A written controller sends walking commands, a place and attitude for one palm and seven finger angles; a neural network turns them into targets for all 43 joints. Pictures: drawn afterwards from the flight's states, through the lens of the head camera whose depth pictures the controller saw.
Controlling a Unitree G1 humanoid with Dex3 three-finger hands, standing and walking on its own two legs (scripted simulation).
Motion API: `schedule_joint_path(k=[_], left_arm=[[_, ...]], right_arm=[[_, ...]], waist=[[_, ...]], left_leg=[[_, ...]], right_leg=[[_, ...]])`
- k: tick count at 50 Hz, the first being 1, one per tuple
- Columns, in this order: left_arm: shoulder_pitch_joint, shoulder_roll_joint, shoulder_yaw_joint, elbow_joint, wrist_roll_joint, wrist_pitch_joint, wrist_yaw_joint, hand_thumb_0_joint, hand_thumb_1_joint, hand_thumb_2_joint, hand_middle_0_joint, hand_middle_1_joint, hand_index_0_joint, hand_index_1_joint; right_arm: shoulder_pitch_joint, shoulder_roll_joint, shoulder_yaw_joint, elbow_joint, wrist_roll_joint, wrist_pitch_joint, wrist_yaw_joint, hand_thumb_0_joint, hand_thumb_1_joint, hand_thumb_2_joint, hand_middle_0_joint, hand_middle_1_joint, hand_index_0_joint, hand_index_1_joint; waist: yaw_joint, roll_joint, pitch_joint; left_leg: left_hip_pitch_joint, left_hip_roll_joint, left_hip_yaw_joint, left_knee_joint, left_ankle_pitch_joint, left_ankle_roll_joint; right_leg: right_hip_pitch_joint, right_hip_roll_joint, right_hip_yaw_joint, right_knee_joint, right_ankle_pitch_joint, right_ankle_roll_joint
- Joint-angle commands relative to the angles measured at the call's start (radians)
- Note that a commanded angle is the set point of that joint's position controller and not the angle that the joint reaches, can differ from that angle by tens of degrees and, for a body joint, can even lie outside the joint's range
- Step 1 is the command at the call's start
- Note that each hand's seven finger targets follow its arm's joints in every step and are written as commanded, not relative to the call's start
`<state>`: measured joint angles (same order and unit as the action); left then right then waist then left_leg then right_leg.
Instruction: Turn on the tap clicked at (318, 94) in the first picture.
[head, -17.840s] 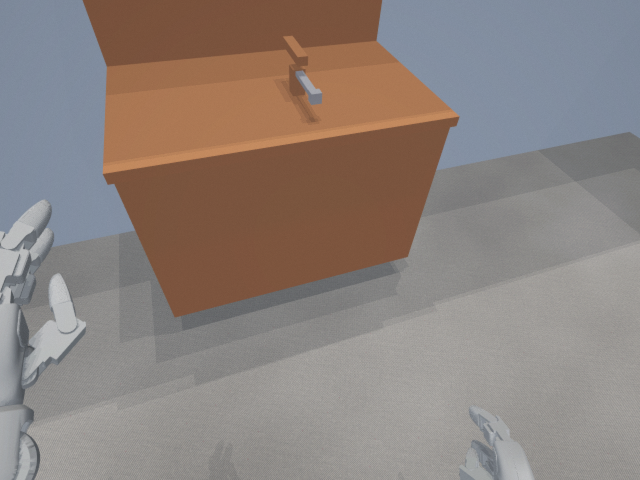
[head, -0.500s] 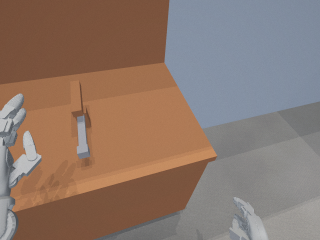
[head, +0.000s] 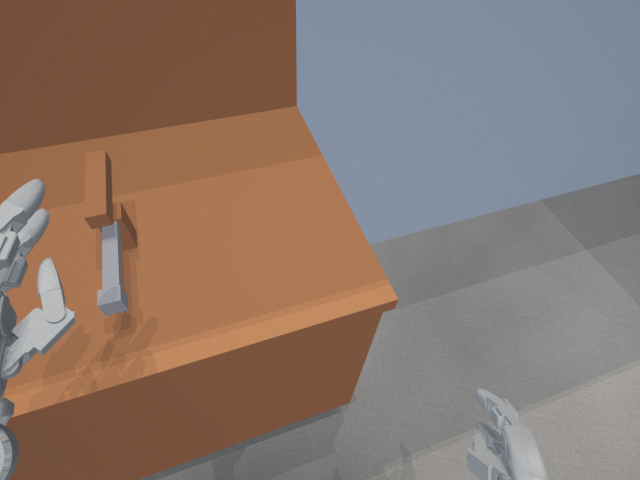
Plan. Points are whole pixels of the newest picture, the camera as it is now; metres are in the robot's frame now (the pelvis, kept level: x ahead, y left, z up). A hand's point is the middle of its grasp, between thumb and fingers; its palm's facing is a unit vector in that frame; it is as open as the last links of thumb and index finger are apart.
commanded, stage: shuffle to correct the standing spot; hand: left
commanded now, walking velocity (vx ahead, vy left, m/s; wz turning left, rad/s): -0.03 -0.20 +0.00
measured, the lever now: (113, 300) +0.32 +0.30 +0.01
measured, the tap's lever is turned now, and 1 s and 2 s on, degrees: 0 0 0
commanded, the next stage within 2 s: none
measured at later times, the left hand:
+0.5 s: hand (79, 320) +0.22 +0.23 +0.16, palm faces +0.33 -0.85 -0.40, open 7.4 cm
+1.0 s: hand (71, 323) +0.21 +0.23 +0.17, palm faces +0.34 -0.85 -0.39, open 7.4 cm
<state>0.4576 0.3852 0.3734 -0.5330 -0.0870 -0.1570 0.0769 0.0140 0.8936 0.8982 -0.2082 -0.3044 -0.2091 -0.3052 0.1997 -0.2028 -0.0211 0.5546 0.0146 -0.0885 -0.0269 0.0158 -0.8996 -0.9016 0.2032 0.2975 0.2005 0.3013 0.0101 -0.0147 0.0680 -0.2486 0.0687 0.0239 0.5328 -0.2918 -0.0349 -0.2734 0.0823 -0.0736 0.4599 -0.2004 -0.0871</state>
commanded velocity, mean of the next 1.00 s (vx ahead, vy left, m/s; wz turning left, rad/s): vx -0.05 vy -0.19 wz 0.00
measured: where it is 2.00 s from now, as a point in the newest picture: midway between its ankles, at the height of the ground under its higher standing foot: outside the picture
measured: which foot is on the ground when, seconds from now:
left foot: down 0.00-1.00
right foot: down 0.00-1.00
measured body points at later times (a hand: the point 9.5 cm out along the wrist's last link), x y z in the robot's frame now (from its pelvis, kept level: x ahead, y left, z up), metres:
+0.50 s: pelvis +0.00 -0.01 +0.00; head +0.03 +0.00 +0.45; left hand +0.19 +0.27 +0.19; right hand +0.17 -0.24 -0.08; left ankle -0.01 +0.14 -0.74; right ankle +0.03 -0.06 -0.74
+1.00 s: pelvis +0.00 -0.01 +0.00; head +0.03 +0.01 +0.45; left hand +0.19 +0.28 +0.19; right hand +0.17 -0.24 -0.08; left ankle -0.01 +0.14 -0.74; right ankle +0.03 -0.06 -0.74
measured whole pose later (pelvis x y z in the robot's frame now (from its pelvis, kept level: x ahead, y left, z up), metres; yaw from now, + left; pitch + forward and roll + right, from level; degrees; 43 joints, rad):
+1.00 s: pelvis +0.00 -0.01 +0.00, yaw +1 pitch +1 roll -1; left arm 0.49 0.40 0.37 -0.57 -0.09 -0.14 0.10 0.01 0.89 0.90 -0.21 -0.30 -0.21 -0.31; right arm 0.21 -0.19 -0.01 0.57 0.02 -0.07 -0.04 0.02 -0.90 -0.90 0.20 0.30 0.20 0.30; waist 0.00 -0.03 0.05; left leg -0.26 0.07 0.00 0.54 -0.29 -0.05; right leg -0.28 0.09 -0.10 0.47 -0.21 -0.10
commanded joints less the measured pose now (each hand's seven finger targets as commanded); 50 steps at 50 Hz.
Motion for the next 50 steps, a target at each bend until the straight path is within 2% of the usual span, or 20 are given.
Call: schedule_joint_path(k=[1,3,4,5,9,12,18,19,22,24,28,31,34,37,38,40,42,44,48,50], left_arm=[[-0.042,0.177,0.123,-0.225,-0.012,-0.064,0.031,0.000,0.900,0.900,-0.200,-0.300,-0.200,-0.300],[-0.023,0.196,0.145,-0.225,-0.013,-0.060,0.038,0.000,0.900,0.900,-0.200,-0.300,-0.200,-0.300],[-0.020,0.171,0.122,-0.217,-0.015,-0.061,0.037,0.000,0.900,0.900,-0.200,-0.300,-0.200,-0.300],[-0.020,0.181,0.129,-0.222,-0.016,-0.061,0.036,0.000,0.900,0.900,-0.200,-0.300,-0.200,-0.300],[-0.015,0.179,0.128,-0.211,-0.016,-0.063,0.035,0.000,0.900,0.900,-0.200,-0.300,-0.200,-0.300],[-0.016,0.177,0.126,-0.198,-0.012,-0.062,0.032,0.000,0.900,0.900,-0.200,-0.300,-0.200,-0.300],[-0.024,0.187,0.129,-0.209,-0.011,-0.056,0.031,0.000,0.900,0.900,-0.200,-0.300,-0.200,-0.300],[-0.027,0.169,0.108,-0.214,-0.011,-0.058,0.029,0.000,0.900,0.900,-0.200,-0.300,-0.200,-0.300],[-0.032,0.185,0.122,-0.223,-0.011,-0.059,0.034,0.000,0.900,0.900,-0.200,-0.300,-0.200,-0.300],[-0.034,0.188,0.123,-0.243,-0.012,-0.060,0.036,0.000,0.900,0.900,-0.200,-0.300,-0.200,-0.300],[-0.018,0.203,0.142,-0.250,-0.011,-0.060,0.037,0.000,0.900,0.900,-0.200,-0.300,-0.200,-0.300],[-0.015,0.185,0.124,-0.223,-0.010,-0.057,0.031,0.000,0.900,0.900,-0.200,-0.300,-0.200,-0.300],[-0.016,0.174,0.118,-0.197,-0.009,-0.053,0.027,0.000,0.900,0.900,-0.200,-0.300,-0.200,-0.300],[-0.025,0.173,0.114,-0.197,-0.010,-0.048,0.028,0.000,0.900,0.900,-0.200,-0.300,-0.200,-0.300],[-0.025,0.180,0.122,-0.209,-0.011,-0.046,0.030,0.000,0.900,0.900,-0.200,-0.300,-0.200,-0.300],[-0.031,0.177,0.114,-0.211,-0.013,-0.046,0.033,0.000,0.900,0.900,-0.200,-0.300,-0.200,-0.300],[-0.034,0.184,0.119,-0.227,-0.013,-0.047,0.041,0.000,0.900,0.900,-0.200,-0.300,-0.200,-0.300],[-0.027,0.184,0.117,-0.241,-0.013,-0.047,0.045,0.000,0.900,0.900,-0.200,-0.300,-0.200,-0.300],[-0.025,0.209,0.141,-0.258,-0.010,-0.053,0.047,0.000,0.900,0.900,-0.200,-0.300,-0.200,-0.300],[-0.028,0.195,0.128,-0.249,-0.007,-0.055,0.043,0.000,0.900,0.900,-0.200,-0.300,-0.200,-0.300]], right_arm=[[-0.058,-0.121,-0.054,-0.154,0.003,-0.054,-0.012,0.000,-0.900,-0.900,0.200,0.300,0.200,0.300],[-0.066,-0.117,-0.051,-0.148,0.005,-0.050,-0.014,0.000,-0.900,-0.900,0.200,0.300,0.200,0.300],[-0.057,-0.117,-0.048,-0.146,0.001,-0.047,-0.014,0.000,-0.900,-0.900,0.200,0.300,0.200,0.300],[-0.059,-0.122,-0.053,-0.152,0.003,-0.049,-0.015,0.000,-0.900,-0.900,0.200,0.300,0.200,0.300],[-0.063,-0.121,-0.047,-0.145,0.001,-0.044,-0.017,0.000,-0.900,-0.900,0.200,0.300,0.200,0.300],[-0.055,-0.127,-0.051,-0.148,0.003,-0.043,-0.017,0.000,-0.900,-0.900,0.200,0.300,0.200,0.300],[-0.063,-0.122,-0.049,-0.147,0.005,-0.044,-0.016,0.000,-0.900,-0.900,0.200,0.300,0.200,0.300],[-0.053,-0.123,-0.049,-0.144,0.003,-0.043,-0.015,0.000,-0.900,-0.900,0.200,0.300,0.200,0.300],[-0.049,-0.123,-0.050,-0.146,0.004,-0.044,-0.013,0.000,-0.900,-0.900,0.200,0.300,0.200,0.300],[-0.057,-0.118,-0.045,-0.144,0.000,-0.044,-0.014,0.000,-0.900,-0.900,0.200,0.300,0.200,0.300],[-0.069,-0.116,-0.044,-0.147,0.002,-0.044,-0.016,0.000,-0.900,-0.900,0.200,0.300,0.200,0.300],[-0.060,-0.122,-0.046,-0.149,0.002,-0.041,-0.015,0.000,-0.900,-0.900,0.200,0.300,0.200,0.300],[-0.057,-0.118,-0.041,-0.146,0.002,-0.037,-0.014,0.000,-0.900,-0.900,0.200,0.300,0.200,0.300],[-0.048,-0.122,-0.049,-0.148,0.007,-0.035,-0.011,0.000,-0.900,-0.900,0.200,0.300,0.200,0.300],[-0.057,-0.116,-0.047,-0.148,0.009,-0.037,-0.012,0.000,-0.900,-0.900,0.200,0.300,0.200,0.300],[-0.047,-0.117,-0.046,-0.148,0.008,-0.036,-0.012,0.000,-0.900,-0.900,0.200,0.300,0.200,0.300],[-0.050,-0.114,-0.045,-0.147,0.008,-0.036,-0.011,0.000,-0.900,-0.900,0.200,0.300,0.200,0.300],[-0.062,-0.110,-0.040,-0.143,0.005,-0.037,-0.014,0.000,-0.900,-0.900,0.200,0.300,0.200,0.300],[-0.080,-0.113,-0.038,-0.145,0.005,-0.038,-0.018,0.000,-0.900,-0.900,0.200,0.300,0.200,0.300],[-0.070,-0.118,-0.041,-0.147,0.004,-0.036,-0.018,0.000,-0.900,-0.900,0.200,0.300,0.200,0.300]], waist=[[-0.008,0.019,-0.190],[-0.009,0.022,-0.180],[-0.015,0.005,-0.182],[-0.011,0.016,-0.177],[-0.014,0.035,-0.168],[-0.008,0.051,-0.166],[-0.008,0.046,-0.166],[-0.013,0.034,-0.180],[-0.010,0.024,-0.179],[-0.014,0.041,-0.185],[-0.009,0.091,-0.186],[-0.009,0.108,-0.168],[-0.012,0.082,-0.158],[-0.012,0.037,-0.163],[-0.013,0.031,-0.165],[-0.016,0.001,-0.174],[-0.017,0.009,-0.174],[-0.020,0.025,-0.177],[-0.012,0.102,-0.160],[-0.012,0.120,-0.169]], left_leg=[[0.041,0.023,-0.028,-0.003,0.063,0.056],[0.045,0.020,-0.028,0.002,0.058,0.056],[0.033,0.021,-0.027,0.001,0.062,0.056],[0.040,0.022,-0.028,-0.001,0.062,0.057],[0.020,0.050,-0.051,-0.037,0.098,0.062],[-0.006,0.066,-0.057,-0.051,0.080,0.070],[0.006,0.063,-0.053,-0.034,0.103,0.065],[0.007,0.059,-0.050,-0.030,0.094,0.064],[0.003,0.054,-0.052,-0.025,0.070,0.064],[0.018,0.058,-0.056,-0.030,0.089,0.064],[0.008,0.093,-0.091,-0.068,0.164,0.067],[-0.031,0.117,-0.106,-0.087,0.164,0.072],[-0.045,0.113,-0.101,-0.086,0.136,0.070],[-0.028,0.079,-0.071,-0.042,0.064,0.065],[-0.001,0.066,-0.062,-0.032,0.073,0.061],[0.002,0.045,-0.053,-0.009,0.026,0.060],[0.011,0.036,-0.045,-0.001,0.018,0.059],[0.027,0.049,-0.055,-0.019,0.055,0.062],[-0.001,0.098,-0.103,-0.086,0.112,0.071],[-0.028,0.119,-0.120,-0.102,0.152,0.075]], right_leg=[[0.052,-0.193,0.200,-0.117,0.094,0.038],[0.032,-0.199,0.205,-0.129,0.076,0.035],[0.040,-0.200,0.192,-0.126,0.067,0.037],[0.031,-0.196,0.202,-0.127,0.070,0.045],[0.044,-0.180,0.164,-0.098,0.090,0.054],[0.071,-0.166,0.160,-0.089,0.094,0.083],[0.071,-0.173,0.162,-0.086,0.140,0.071],[0.076,-0.178,0.160,-0.084,0.128,0.066],[0.075,-0.186,0.176,-0.099,0.094,0.064],[0.066,-0.186,0.167,-0.090,0.102,0.053],[0.095,-0.165,0.136,-0.049,0.166,0.057],[0.117,-0.150,0.124,-0.031,0.156,0.070],[0.123,-0.148,0.119,-0.040,0.145,0.068],[0.099,-0.174,0.162,-0.079,0.120,0.062],[0.079,-0.181,0.167,-0.089,0.132,0.048],[0.064,-0.200,0.192,-0.116,0.073,0.049],[0.052,-0.215,0.207,-0.137,0.037,0.044],[0.048,-0.208,0.184,-0.121,0.060,0.040],[0.077,-0.170,0.144,-0.074,0.109,0.060],[0.122,-0.152,0.126,-0.046,0.142,0.071]])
